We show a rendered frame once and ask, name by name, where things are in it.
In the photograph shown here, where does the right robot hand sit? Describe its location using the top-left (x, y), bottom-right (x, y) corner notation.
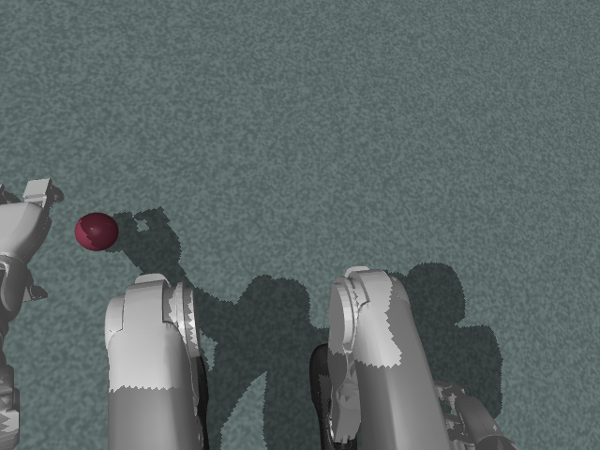
top-left (433, 380), bottom-right (503, 450)

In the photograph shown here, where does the right robot foot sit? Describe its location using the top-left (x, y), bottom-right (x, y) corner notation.
top-left (309, 343), bottom-right (357, 450)

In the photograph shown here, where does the left robot hand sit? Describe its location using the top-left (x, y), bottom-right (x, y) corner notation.
top-left (0, 178), bottom-right (65, 303)

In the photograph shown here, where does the left robot arm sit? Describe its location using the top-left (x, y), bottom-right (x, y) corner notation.
top-left (0, 255), bottom-right (29, 450)

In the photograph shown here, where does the ball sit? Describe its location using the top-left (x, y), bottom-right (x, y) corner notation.
top-left (75, 213), bottom-right (119, 251)

